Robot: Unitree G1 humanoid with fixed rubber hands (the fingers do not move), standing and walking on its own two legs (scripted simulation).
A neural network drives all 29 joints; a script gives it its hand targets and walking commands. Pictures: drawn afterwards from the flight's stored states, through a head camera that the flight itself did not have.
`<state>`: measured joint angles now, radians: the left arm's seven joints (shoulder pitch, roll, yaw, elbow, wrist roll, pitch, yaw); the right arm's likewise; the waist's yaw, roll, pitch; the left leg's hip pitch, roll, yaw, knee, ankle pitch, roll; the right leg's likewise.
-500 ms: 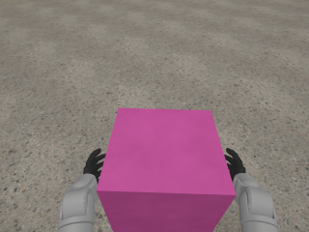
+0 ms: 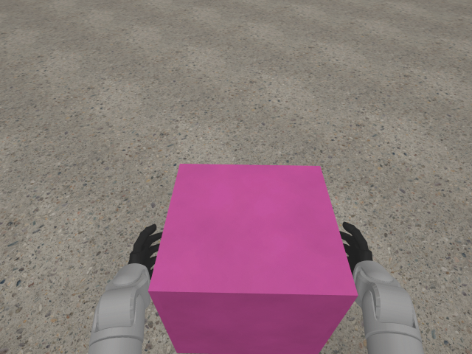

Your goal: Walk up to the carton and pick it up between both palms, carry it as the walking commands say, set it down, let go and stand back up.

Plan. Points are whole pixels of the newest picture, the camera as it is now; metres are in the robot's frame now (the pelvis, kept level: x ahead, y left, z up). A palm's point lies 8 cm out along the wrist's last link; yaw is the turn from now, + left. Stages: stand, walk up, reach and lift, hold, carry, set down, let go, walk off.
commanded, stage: carry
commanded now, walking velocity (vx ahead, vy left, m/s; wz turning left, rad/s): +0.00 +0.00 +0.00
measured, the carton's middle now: (248, 259) +0.31 +0.00 -0.05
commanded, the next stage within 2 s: none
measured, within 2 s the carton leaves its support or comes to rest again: neither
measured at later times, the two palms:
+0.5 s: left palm (139, 266) +0.26 +0.19 +0.02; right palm (357, 262) +0.26 -0.19 +0.03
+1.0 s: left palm (79, 287) +0.21 +0.26 +0.04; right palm (321, 273) +0.22 -0.11 +0.07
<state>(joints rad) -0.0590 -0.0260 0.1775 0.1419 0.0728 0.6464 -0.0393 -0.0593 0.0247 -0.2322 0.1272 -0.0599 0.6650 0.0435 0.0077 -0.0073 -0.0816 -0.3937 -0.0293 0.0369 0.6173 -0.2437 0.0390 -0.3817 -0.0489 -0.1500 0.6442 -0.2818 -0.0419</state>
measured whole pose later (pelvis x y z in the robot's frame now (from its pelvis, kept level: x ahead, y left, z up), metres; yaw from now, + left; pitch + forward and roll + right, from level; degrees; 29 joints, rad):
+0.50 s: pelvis +0.00 +0.00 +0.00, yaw +0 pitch +1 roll +0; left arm -0.06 -0.01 0.16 0.09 0.04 0.69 -0.02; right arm -0.06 0.03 -0.23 0.06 -0.05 0.71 0.03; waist 0.01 -0.02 -0.06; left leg -0.39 -0.03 0.04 0.61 -0.24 0.04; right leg -0.38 -0.05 -0.15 0.63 -0.28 -0.04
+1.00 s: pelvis -0.03 +0.06 +0.00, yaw +1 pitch +3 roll -3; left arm -0.05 -0.06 0.26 -0.50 -0.08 1.17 0.04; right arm -0.05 0.13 -0.27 -0.52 0.01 1.17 -0.04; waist 0.01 -0.01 0.08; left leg -0.42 -0.01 0.04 0.71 -0.34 0.09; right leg -0.54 -0.03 -0.10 1.13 -0.51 0.00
